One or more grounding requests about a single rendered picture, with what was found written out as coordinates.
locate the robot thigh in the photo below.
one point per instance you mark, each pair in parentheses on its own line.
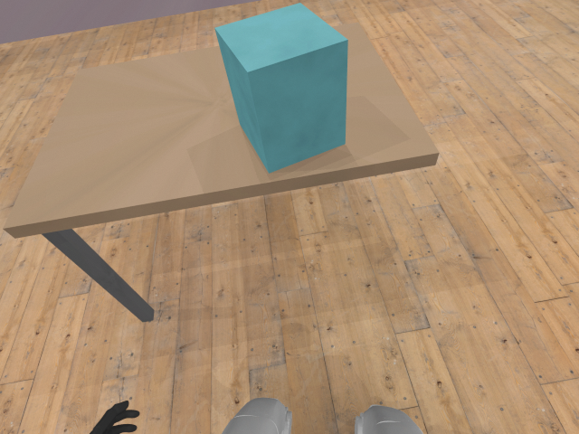
(385,420)
(261,416)

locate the left robot thigh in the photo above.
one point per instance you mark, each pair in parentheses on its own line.
(261,416)

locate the right robot thigh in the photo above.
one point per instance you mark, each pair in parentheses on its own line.
(385,420)

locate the left robot hand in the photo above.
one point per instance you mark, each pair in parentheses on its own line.
(115,414)

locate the table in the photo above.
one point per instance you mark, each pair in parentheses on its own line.
(162,134)

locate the carton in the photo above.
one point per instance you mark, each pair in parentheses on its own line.
(287,71)

